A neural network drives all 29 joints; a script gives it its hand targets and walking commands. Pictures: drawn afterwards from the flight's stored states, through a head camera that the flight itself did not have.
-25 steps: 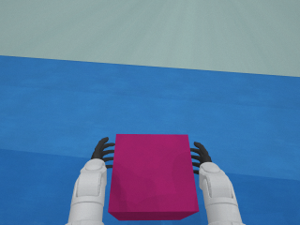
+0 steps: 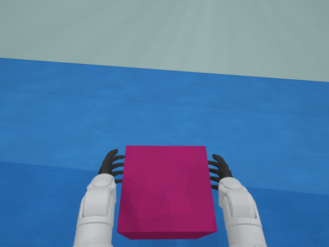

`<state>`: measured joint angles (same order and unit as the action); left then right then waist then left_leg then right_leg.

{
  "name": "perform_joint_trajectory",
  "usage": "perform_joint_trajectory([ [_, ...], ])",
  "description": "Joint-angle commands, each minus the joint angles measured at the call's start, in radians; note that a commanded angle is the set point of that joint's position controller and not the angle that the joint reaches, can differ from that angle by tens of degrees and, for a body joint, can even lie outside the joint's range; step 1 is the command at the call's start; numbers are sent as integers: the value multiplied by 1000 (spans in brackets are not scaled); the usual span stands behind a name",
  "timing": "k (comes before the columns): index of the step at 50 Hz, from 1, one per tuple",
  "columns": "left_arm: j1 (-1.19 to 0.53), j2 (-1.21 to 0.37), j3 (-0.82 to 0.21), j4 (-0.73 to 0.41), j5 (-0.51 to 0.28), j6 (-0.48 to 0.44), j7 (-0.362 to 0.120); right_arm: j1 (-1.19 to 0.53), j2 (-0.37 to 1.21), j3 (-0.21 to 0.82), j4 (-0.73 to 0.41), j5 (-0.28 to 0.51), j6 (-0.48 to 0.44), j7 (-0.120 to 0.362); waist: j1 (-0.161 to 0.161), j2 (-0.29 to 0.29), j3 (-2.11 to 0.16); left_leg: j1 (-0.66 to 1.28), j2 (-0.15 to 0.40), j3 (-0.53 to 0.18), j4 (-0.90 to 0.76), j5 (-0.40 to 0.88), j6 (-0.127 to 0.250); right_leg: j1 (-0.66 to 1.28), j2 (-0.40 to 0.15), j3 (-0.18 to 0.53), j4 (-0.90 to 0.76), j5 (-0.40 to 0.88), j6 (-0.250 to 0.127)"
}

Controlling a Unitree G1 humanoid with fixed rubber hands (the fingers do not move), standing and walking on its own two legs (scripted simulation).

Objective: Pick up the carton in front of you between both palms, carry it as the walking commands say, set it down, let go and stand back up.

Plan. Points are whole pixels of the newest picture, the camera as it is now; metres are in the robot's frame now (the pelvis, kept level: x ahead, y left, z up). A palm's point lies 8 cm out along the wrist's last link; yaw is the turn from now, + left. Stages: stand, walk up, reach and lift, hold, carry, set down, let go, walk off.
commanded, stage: carry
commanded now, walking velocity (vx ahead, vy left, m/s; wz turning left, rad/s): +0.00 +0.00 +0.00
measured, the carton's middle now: (164, 196) +0.30 +0.00 -0.06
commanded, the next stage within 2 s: hold in 0.04 s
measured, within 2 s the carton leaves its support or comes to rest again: neither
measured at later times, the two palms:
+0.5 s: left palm (115, 181) +0.28 +0.13 +0.06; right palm (240, 196) +0.25 -0.17 +0.05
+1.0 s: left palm (117, 166) +0.32 +0.13 +0.07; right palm (239, 185) +0.27 -0.17 +0.07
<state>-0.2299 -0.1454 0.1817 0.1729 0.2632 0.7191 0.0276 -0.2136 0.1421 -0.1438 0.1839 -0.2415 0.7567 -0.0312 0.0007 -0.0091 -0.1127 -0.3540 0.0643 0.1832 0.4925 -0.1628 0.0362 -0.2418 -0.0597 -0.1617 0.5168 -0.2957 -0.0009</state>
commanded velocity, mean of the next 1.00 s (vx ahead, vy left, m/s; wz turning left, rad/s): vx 0.00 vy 0.00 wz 0.00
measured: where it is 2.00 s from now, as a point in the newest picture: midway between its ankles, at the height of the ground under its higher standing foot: outside the picture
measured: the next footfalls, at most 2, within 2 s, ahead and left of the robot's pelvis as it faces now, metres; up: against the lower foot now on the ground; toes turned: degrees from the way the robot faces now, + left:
none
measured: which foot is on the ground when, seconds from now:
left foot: down 0.00-1.00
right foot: down 0.00-1.00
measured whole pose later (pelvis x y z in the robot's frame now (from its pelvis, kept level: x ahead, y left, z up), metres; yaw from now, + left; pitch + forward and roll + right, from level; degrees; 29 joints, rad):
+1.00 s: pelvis +0.00 +0.02 +0.01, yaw -10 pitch -10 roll +0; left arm -0.34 -0.17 0.29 0.32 0.33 0.70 -0.03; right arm -0.33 0.17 -0.28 0.36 -0.33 0.71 0.02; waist 0.02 -0.04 0.01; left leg -0.06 -0.04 0.03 0.42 -0.18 0.05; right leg 0.00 0.00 0.06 0.42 -0.25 0.01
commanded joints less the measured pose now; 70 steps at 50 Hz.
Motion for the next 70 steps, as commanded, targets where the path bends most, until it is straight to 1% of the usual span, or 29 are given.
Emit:
perform_joint_trajectory([
  [1,-338,-896,-495,40,-235,-7,-242,-468,877,478,-73,230,-58,231,8,24,-183,147,120,-142,-92,136,-5,-32,-117,110,-76,53,-35],
  [2,-350,-876,-491,20,-237,-9,-241,-433,873,472,-35,230,-54,230,3,25,-203,137,111,-145,-74,85,-1,-15,-104,114,-104,40,-26],
  [3,-339,-911,-535,-46,-248,-6,-250,-383,928,437,-45,210,-59,242,-43,-53,-114,492,-133,-249,-88,280,5,-32,132,252,-181,252,-37],
  [6,-311,-908,-478,-22,-198,-13,-238,-421,875,432,-69,195,-85,235,11,35,-157,497,-106,-289,-100,330,-20,74,123,270,-188,273,-56],
  [7,-303,-906,-471,-16,-201,-22,-232,-461,882,455,-101,217,-89,236,54,-10,-124,525,-113,-288,-71,331,-4,17,116,285,-176,310,-36],
  [10,-329,-863,-447,3,-186,-13,-231,-407,878,407,-26,172,-84,232,17,-54,-67,530,-123,-286,-80,213,-1,12,99,293,-214,190,-51],
  [12,-376,-851,-435,-17,-174,-15,-231,-456,850,349,-9,166,-97,237,-17,26,14,462,-122,-274,-115,127,-7,-6,108,285,-216,118,-54],
  [13,-355,-877,-452,16,-186,-17,-237,-451,857,359,25,187,-105,242,24,36,6,464,-131,-275,-106,133,-13,54,101,303,-219,141,-54],
  [15,-420,-866,-481,10,-195,2,-244,-452,874,343,57,151,-97,245,-24,-25,6,505,-132,-259,-85,101,-28,-35,93,283,-248,71,-66],
  [16,-362,-856,-442,32,-152,0,-247,-498,864,349,34,157,-101,255,24,-12,-12,544,-129,-275,-110,112,-15,-61,103,273,-246,48,-58],
  [18,-427,-909,-451,58,-196,-13,-260,-506,891,397,33,176,-102,252,14,33,-17,466,-128,-264,-111,53,-17,9,102,268,-235,36,-59],
  [19,-382,-886,-444,41,-194,-25,-263,-564,926,422,-5,200,-109,262,58,-67,-2,474,-120,-268,-106,40,4,-15,103,268,-229,1,-49],
  [20,-412,-897,-461,56,-181,-21,-262,-526,906,375,80,194,-102,268,42,19,23,435,-130,-263,-114,-4,-14,22,98,289,-223,7,-66],
  [21,-431,-909,-440,80,-172,-23,-273,-556,907,359,47,174,-110,267,8,-25,-27,466,-126,-254,-99,-31,-9,20,102,279,-226,-59,-46],
  [27,-468,-953,-456,113,-211,-32,-294,-619,973,398,97,191,-115,287,31,-59,13,453,-119,-275,-108,-49,-2,-42,95,275,-222,-94,-50],
  [32,-558,-986,-424,195,-182,-11,-312,-659,962,347,170,171,-124,307,-2,23,29,500,-126,-272,-115,-223,-34,-115,90,273,-223,-178,-64],
  [33,-527,-994,-403,191,-159,-15,-307,-718,967,362,170,174,-118,311,63,-31,48,430,-121,-269,-120,-154,-20,-68,101,265,-226,-168,-58],
  [34,-542,-990,-400,249,-182,-10,-312,-697,960,369,141,209,-123,310,20,43,-4,422,-116,-283,-142,-186,-32,-4,99,270,-201,-102,-52],
  [35,-494,-988,-385,216,-157,-7,-307,-717,967,345,156,195,-118,319,72,20,22,441,-108,-283,-147,-156,-22,-39,99,273,-199,-111,-56],
  [38,-522,-949,-333,311,-154,-1,-314,-676,905,257,238,154,-110,301,8,3,64,470,-93,-280,-143,-167,-33,-59,87,271,-217,-114,-64],
  [46,-511,-988,-382,173,-189,-17,-299,-652,936,341,104,178,-95,295,28,31,-34,477,-83,-293,-149,-24,-45,53,100,254,-205,29,-44],
  [47,-564,-972,-425,186,-211,-18,-300,-605,952,318,121,170,-97,288,-56,7,-30,523,-67,-329,-147,41,-48,-7,111,275,-196,80,-47],
  [48,-480,-946,-408,186,-187,-13,-298,-612,913,329,117,167,-96,282,6,36,-20,474,-85,-300,-168,45,-40,61,127,256,-190,91,-39],
  [50,-493,-954,-310,259,-142,-14,-289,-609,875,253,144,97,-103,280,-17,41,26,454,-78,-304,-159,-35,-58,31,116,267,-197,29,-54],
  [51,-547,-895,-253,294,-93,-19,-281,-746,898,217,192,110,-109,282,44,13,76,424,-78,-294,-148,-110,-19,-28,120,244,-182,-82,-51],
  [54,-577,-909,-278,231,-141,-74,-274,-633,921,227,227,111,-131,277,14,21,3,389,-93,-289,-126,81,-24,21,118,272,-172,92,-40],
  [59,-603,-790,-67,392,23,-168,-230,-750,773,36,390,-10,-241,257,86,43,20,259,-90,-283,-43,33,-3,-91,130,255,-83,26,-41],
  [61,-595,-758,-3,425,30,-243,-223,-687,746,3,394,-54,-308,238,53,-15,-1,244,-94,-284,13,158,6,-226,136,269,-53,92,-32],
  [70,-684,-744,-123,452,38,-505,-238,-807,677,101,469,-45,-581,188,58,-10,-311,17,-158,-253,246,220,-36,-423,186,236,161,155,-6],
])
